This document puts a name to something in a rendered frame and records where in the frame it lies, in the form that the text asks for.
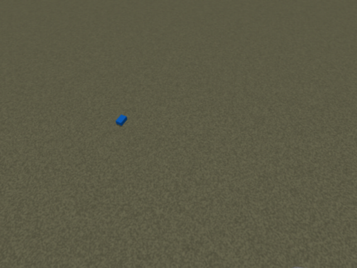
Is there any small box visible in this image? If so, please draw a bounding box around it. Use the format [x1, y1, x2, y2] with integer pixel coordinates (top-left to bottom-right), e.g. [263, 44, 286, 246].
[116, 115, 127, 126]

